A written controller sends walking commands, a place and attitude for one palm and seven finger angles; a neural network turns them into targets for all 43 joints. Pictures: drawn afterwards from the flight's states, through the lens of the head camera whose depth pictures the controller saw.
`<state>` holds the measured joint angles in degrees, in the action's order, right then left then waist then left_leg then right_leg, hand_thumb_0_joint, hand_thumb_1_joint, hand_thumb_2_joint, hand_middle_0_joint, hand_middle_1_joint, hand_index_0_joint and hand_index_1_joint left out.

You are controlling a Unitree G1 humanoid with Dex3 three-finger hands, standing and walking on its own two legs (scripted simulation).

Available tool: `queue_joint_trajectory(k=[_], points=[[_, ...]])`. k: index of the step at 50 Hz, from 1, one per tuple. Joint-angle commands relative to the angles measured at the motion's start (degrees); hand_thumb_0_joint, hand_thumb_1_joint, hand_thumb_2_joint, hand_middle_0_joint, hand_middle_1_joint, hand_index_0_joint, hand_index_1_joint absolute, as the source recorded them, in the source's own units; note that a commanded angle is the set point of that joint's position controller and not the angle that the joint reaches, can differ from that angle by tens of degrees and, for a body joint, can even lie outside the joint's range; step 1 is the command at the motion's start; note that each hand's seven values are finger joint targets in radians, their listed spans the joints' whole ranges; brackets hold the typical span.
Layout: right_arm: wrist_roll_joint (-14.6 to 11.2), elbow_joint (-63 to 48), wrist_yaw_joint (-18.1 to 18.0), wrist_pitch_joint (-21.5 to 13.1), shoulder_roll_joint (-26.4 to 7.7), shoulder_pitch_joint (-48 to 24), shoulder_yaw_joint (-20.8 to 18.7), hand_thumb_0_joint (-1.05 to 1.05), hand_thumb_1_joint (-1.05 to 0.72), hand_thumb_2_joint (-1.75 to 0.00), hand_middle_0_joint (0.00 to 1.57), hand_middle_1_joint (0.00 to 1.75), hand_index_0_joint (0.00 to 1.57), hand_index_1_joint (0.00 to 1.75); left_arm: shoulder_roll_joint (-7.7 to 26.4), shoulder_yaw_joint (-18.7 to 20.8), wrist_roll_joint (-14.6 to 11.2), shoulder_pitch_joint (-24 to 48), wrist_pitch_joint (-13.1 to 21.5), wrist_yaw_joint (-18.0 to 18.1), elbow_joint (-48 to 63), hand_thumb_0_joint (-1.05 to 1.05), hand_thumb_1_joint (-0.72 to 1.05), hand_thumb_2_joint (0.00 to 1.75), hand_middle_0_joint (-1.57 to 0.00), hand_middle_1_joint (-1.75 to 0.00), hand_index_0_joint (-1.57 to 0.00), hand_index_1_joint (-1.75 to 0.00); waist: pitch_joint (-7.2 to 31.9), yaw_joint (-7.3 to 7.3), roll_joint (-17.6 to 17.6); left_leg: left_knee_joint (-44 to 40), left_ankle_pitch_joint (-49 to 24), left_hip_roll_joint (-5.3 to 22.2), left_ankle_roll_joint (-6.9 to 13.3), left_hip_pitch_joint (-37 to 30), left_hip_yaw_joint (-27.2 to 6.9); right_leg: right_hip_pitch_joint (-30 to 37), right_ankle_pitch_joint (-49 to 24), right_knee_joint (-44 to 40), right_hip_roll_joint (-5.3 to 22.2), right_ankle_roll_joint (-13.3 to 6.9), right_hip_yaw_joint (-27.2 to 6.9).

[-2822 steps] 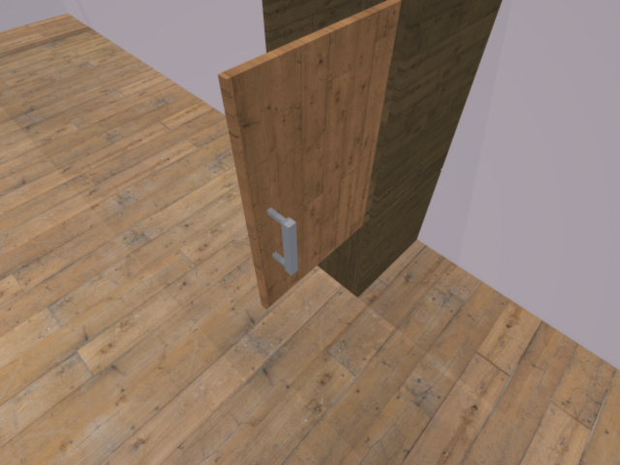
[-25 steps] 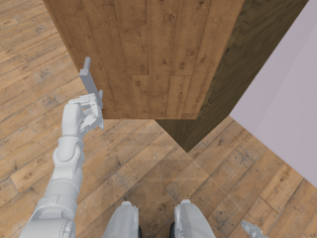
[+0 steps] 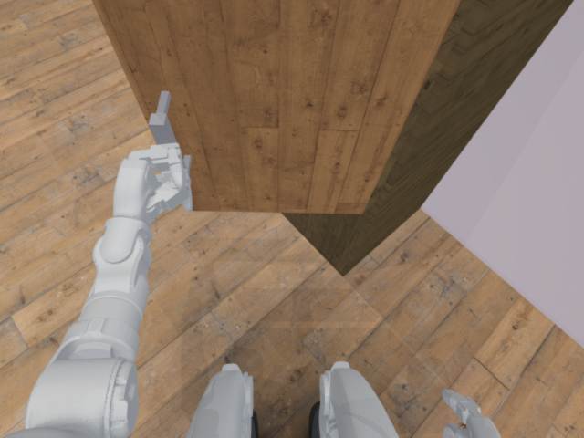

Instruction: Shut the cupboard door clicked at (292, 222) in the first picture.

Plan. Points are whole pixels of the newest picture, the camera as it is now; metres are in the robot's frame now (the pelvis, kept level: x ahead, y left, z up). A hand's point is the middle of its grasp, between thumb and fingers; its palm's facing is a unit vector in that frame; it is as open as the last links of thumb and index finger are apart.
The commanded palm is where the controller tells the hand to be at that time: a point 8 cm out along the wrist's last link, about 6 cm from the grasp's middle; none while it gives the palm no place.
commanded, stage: push the door shut along its arc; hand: left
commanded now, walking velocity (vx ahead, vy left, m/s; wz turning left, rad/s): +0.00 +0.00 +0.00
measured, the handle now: (175, 145) +0.52 +0.17 +0.03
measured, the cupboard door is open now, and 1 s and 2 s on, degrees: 49 32 23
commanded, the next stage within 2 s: pull the fist back off the door in 1.40 s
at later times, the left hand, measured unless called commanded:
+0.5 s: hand (200, 156) +0.49 +0.13 +0.03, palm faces -0.21 -0.98 -0.04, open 3.1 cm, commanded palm +0.50 +0.16 +0.04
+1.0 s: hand (235, 122) +0.56 +0.08 +0.04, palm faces -0.34 -0.94 -0.02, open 3.1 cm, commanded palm +0.56 +0.12 +0.04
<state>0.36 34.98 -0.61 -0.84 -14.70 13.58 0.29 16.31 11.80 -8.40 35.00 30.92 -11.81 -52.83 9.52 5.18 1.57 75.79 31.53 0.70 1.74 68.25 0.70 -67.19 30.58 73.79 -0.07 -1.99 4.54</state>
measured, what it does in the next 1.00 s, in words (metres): stands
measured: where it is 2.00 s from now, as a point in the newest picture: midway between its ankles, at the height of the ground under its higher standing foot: outside the picture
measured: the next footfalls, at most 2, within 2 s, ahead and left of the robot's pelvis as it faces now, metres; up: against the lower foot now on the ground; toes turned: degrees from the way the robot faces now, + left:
none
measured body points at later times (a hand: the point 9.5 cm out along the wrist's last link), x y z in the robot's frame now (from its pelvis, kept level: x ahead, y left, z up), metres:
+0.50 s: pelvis -0.01 +0.01 -0.01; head +0.14 +0.02 +0.41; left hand +0.50 +0.18 +0.04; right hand +0.02 -0.27 -0.13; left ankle +0.04 +0.10 -0.61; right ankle +0.04 -0.10 -0.61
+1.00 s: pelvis -0.01 +0.01 -0.03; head +0.18 +0.02 +0.38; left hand +0.57 +0.13 +0.04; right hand -0.02 -0.26 -0.13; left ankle +0.04 +0.10 -0.61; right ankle +0.04 -0.10 -0.61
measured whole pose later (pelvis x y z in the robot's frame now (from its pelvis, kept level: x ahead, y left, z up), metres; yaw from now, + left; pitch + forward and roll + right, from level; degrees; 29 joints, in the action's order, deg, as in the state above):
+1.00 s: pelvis -0.01 +0.01 -0.03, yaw -3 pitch +32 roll -4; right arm 1.5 36.2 0.7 -0.3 -15.2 20.2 3.2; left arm 29.8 15.9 -2.3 66.1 20.7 -20.5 -72.5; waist 8.1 14.8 3.8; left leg 82.2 32.8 2.5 2.3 81.1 -0.3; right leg -79.3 30.1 77.7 -1.8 -1.8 5.4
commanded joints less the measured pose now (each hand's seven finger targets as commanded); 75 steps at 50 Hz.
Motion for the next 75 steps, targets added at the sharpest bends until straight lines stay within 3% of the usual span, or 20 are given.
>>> queue_joint_trajectory(k=[1, 6, 8, 10, 13, 15, 20, 23, 29, 31, 35, 37, 40, 43, 49, 58, 65, 69, 73, 75], points=[[-0.53, -3.78, -0.08, -0.54, -9.19, 7.54, -3.63, 0.0, -0.9, -0.9, 0.2, 0.3, 0.2, 0.3, 7.32, 0.2, -0.3, 23.94, 2.6, -1.8, 8.76, 0.0, 0.9, 0.9, -1.3, -1.5, -1.3, -1.5, 26.48, 2.42, 3.06, -9.17, -17.02, -0.38, -0.61, -19.47, -4.55, 11.52, -15.65, -9.08, -0.89, 0.16, -3.64], [-0.41, -2.83, -0.23, -0.17, -9.72, 8.86, -3.43, 0.0, -0.9, -0.9, 0.2, 0.3, 0.2, 0.3, 10.92, 2.41, 0.01, 31.37, 2.58, -2.41, 4.52, 0.0, 0.9, 0.9, -1.3, -1.5, -1.3, -1.5, 25.02, 4.26, 0.38, -8.0, -13.0, -0.54, 0.13, -15.0, -4.46, 11.28, -12.32, -9.69, -1.06, 0.37, -4.36], [-0.25, -3.22, -0.28, -0.29, -10.0, 9.44, -3.31, 0.0, -0.9, -0.9, 0.2, 0.3, 0.2, 0.3, 13.41, 3.97, -0.01, 33.31, 3.18, -2.89, 5.33, 0.0, 0.9, 0.9, -1.3, -1.5, -1.3, -1.5, 27.62, 3.7, 2.67, -7.61, -14.05, -0.71, 0.21, -15.75, -4.6, 11.35, -12.63, -8.85, -1.28, -0.07, -4.28], [-0.15, -2.52, -0.1, -0.19, -10.04, 9.84, -3.39, 0.0, -0.9, -0.9, 0.2, 0.3, 0.2, 0.3, 12.25, 2.29, 0.49, 35.6, 3.59, -3.56, 5.18, 0.0, 0.9, 0.9, -1.3, -1.5, -1.3, -1.5, 29.67, 4.48, 4.28, -7.6, -15.28, -0.35, -0.08, -18.67, -5.4, 9.19, -12.76, -8.39, -1.18, -0.02, -3.86], [-0.12, -2.35, 0.09, -0.12, -10.32, 11.08, -3.37, 0.0, -0.9, -0.9, 0.2, 0.3, 0.2, 0.3, 11.62, 1.43, 0.22, 37.71, 3.15, -4.62, 3.77, 0.0, 0.9, 0.9, -1.3, -1.5, -1.3, -1.5, 29.11, 5.49, 5.7, -7.47, -16.37, -0.31, 0.03, -19.68, -5.81, 7.41, -12.74, -8.41, -1.47, -0.21, -3.41], [-0.24, -2.01, 0.06, 0.31, -10.69, 11.41, -3.22, 0.0, -0.9, -0.9, 0.2, 0.3, 0.2, 0.3, 14.41, 3.31, 0.51, 37.62, 2.18, -5.03, 1.22, 0.0, 0.9, 0.9, -1.3, -1.5, -1.3, -1.5, 28.4, 5.4, 3.98, -7.09, -14.89, -0.22, 0.17, -16.98, -5.46, 8.73, -12.08, -8.82, -1.47, -0.12, -3.94], [-0.08, -1.27, 0.22, 0.38, -11.01, 12.85, -3.13, 0.0, -0.9, -0.9, 0.2, 0.3, 0.2, 0.3, 13.33, 1.04, 1.3, 43.05, 1.2, -6.01, -0.29, 0.0, 0.9, 0.9, -1.3, -1.5, -1.3, -1.5, 28.38, 7.17, 6.59, -6.99, -14.78, 0.15, 0.1, -19.03, -6.76, 4.51, -10.74, -8.47, -1.62, -0.32, -3.13], [0.09, -0.93, 0.11, 0.27, -11.43, 13.78, -2.9, 0.0, -0.9, -0.9, 0.2, 0.3, 0.2, 0.3, 14.44, 1.26, 1.52, 47.1, 0.51, -6.0, -1.98, 0.0, 0.9, 0.9, -1.3, -1.5, -1.3, -1.5, 27.13, 8.93, 5.35, -6.31, -13.2, 0.21, 0.56, -17.43, -6.99, 2.9, -9.51, -8.37, -1.85, -0.28, -3.04], [0.58, -0.52, 0.43, 0.15, -12.05, 15.09, -2.61, 0.0, -0.9, -0.9, 0.2, 0.3, 0.2, 0.3, 18.09, 2.96, 2.84, 51.14, -0.74, -6.45, -3.75, 0.0, 0.9, 0.9, -1.3, -1.5, -1.3, -1.5, 30.83, 9.35, 8.83, -4.92, -15.71, 0.59, 0.31, -18.74, -7.67, 1.01, -10.43, -7.03, -1.91, -0.46, -2.79], [0.65, -0.46, 0.7, 0.26, -11.83, 15.44, -2.5, 0.0, -0.9, -0.9, 0.2, 0.3, 0.2, 0.3, 17.62, 2.32, 3.19, 51.76, -1.4, -6.92, -4.04, 0.0, 0.9, 0.9, -1.3, -1.5, -1.3, -1.5, 31.11, 9.38, 10.05, -4.75, -17.0, 0.7, 0.17, -19.25, -7.86, 0.79, -11.05, -6.78, -2.06, -0.58, -2.54], [0.7, -0.45, 0.81, 0.6, -11.98, 16.34, -2.32, 0.0, -0.9, -0.9, 0.2, 0.3, 0.2, 0.3, 18.97, 2.94, 3.63, 54.64, -3.03, -7.21, -4.75, 0.0, 0.9, 0.9, -1.3, -1.5, -1.3, -1.5, 31.18, 10.42, 9.52, -3.93, -18.27, 1.01, 0.31, -18.83, -8.1, 0.23, -11.95, -6.35, -2.29, -0.43, -2.36], [0.74, -0.67, 0.83, 0.63, -12.02, 16.81, -2.17, 0.0, -0.9, -0.9, 0.2, 0.3, 0.2, 0.3, 21.69, 5.15, 3.78, 54.85, -3.75, -7.03, -4.83, 0.0, 0.9, 0.9, -1.3, -1.5, -1.3, -1.5, 32.3, 10.08, 8.69, -3.32, -18.49, 0.87, 0.63, -16.78, -7.38, 2.44, -12.63, -6.44, -2.42, -0.36, -2.86], [0.8, -0.61, 0.93, 0.6, -12.01, 17.29, -2.04, 0.0, -0.9, -0.9, 0.2, 0.3, 0.2, 0.3, 22.29, 5.23, 4.41, 55.28, -4.29, -7.48, -5.61, 0.0, 0.9, 0.9, -1.3, -1.5, -1.3, -1.5, 32.62, 10.15, 9.7, -2.81, -19.38, 1.0, 0.5, -17.18, -7.6, 1.49, -13.0, -5.99, -2.56, -0.42, -2.72], [0.84, -0.45, 0.92, 0.36, -11.85, 17.97, -1.91, 0.0, -0.9, -0.9, 0.2, 0.3, 0.2, 0.3, 20.92, 3.4, 4.69, 58.89, -5.03, -8.13, -5.52, 0.0, 0.9, 0.9, -1.3, -1.5, -1.3, -1.5, 32.02, 11.69, 9.9, -2.4, -19.42, 1.09, 0.77, -17.07, -7.88, 0.04, -13.03, -5.73, -2.71, -0.37, -2.53], [1.01, -0.27, 0.6, -0.05, -11.99, 18.9, -1.36, 0.0, -0.9, -0.9, 0.2, 0.3, 0.2, 0.3, 26.13, 6.58, 5.33, 61.44, -7.08, -8.9, -7.24, 0.0, 0.9, 0.9, -1.3, -1.5, -1.3, -1.5, 33.51, 12.02, 10.12, -0.51, -20.4, 1.06, 1.16, -13.54, -6.82, 1.98, -14.9, -5.11, -2.95, -0.26, -3.12], [1.16, -0.14, 0.38, -0.66, -11.86, 20.29, -1.5, 0.0, -0.9, -0.9, 0.2, 0.3, 0.2, 0.3, 26.42, 5.68, 6.03, 63.0, -9.87, -11.61, -7.24, 0.0, 0.9, 0.9, -1.3, -1.5, -1.3, -1.5, 35.25, 12.57, 11.23, 0.99, -23.09, 1.08, 1.29, -13.36, -6.48, 2.12, -18.29, -4.12, -3.27, -0.36, -3.04], [1.38, 2.14, -0.32, -1.74, -12.28, 21.27, -1.42, 0.0, -0.9, -0.9, 0.2, 0.3, 0.2, 0.3, 23.37, 1.84, 6.57, 71.08, -12.16, -12.07, -9.55, 0.0, 0.9, 0.9, -1.3, -1.5, -1.3, -1.5, 32.76, 16.02, 12.71, 2.25, -20.75, 1.41, 1.47, -14.56, -7.24, -4.57, -14.43, -4.63, -3.52, -0.27, -2.27], [1.89, 3.17, -0.45, -2.84, -12.43, 21.66, -1.45, 0.0, -0.9, -0.9, 0.2, 0.3, 0.2, 0.3, 21.78, 0.36, 6.68, 74.92, -12.79, -12.21, -9.6, 0.0, 0.9, 0.9, -1.3, -1.5, -1.3, -1.5, 34.66, 16.96, 15.54, 3.16, -22.03, 1.29, 1.43, -16.56, -7.77, -7.04, -14.58, -3.92, -3.67, -0.64, -1.82], [2.21, 3.54, -0.64, -3.48, -12.46, 21.95, -0.94, 0.0, -0.9, -0.9, 0.2, 0.3, 0.2, 0.3, 23.2, 0.83, 7.5, 77.45, -14.01, -12.26, -12.3, 0.0, 0.9, 0.9, -1.3, -1.5, -1.3, -1.5, 32.58, 18.39, 14.29, 4.28, -19.61, 1.14, 1.88, -12.46, -7.24, -7.71, -13.1, -3.51, -3.91, -0.64, -1.76], [2.3, 3.41, -0.69, -3.59, -12.63, 21.93, -0.8, 0.0, -0.9, -0.9, 0.2, 0.3, 0.2, 0.3, 24.03, 0.67, 8.17, 78.59, -14.33, -12.24, -12.47, 0.0, 0.9, 0.9, -1.3, -1.5, -1.3, -1.5, 33.37, 18.25, 16.32, 4.59, -19.88, 1.07, 1.7, -12.63, -7.32, -8.16, -13.01, -3.05, -3.96, -0.8, -1.65]])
